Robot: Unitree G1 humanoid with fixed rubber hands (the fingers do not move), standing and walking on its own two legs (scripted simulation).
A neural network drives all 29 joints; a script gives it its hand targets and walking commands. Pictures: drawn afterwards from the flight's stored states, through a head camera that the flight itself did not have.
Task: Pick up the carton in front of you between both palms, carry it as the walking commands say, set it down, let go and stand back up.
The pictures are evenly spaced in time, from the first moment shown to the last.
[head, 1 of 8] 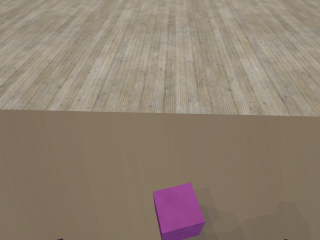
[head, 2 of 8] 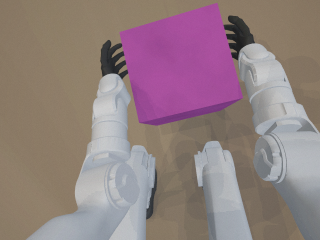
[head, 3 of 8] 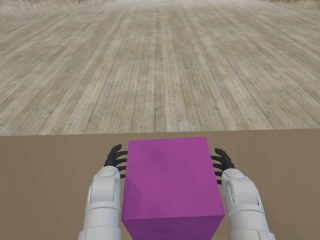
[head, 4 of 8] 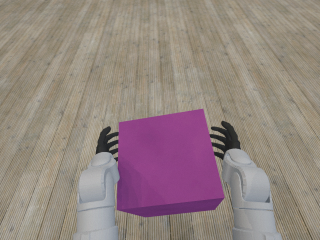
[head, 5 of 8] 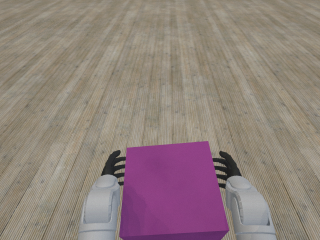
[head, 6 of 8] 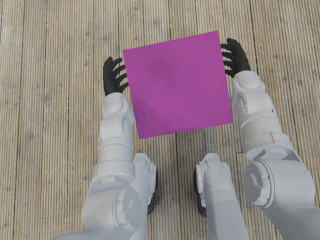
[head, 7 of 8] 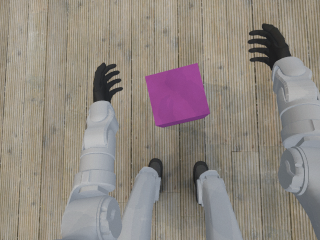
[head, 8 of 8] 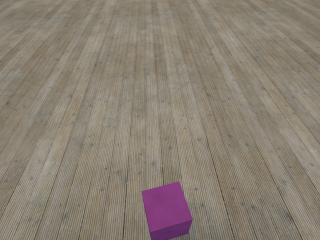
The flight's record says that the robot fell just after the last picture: no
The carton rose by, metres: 0.67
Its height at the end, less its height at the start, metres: -0.14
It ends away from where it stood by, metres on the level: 3.47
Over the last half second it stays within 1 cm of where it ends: yes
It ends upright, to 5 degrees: yes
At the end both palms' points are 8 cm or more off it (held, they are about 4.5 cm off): yes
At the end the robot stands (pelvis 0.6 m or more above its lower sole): yes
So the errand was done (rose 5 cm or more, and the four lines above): yes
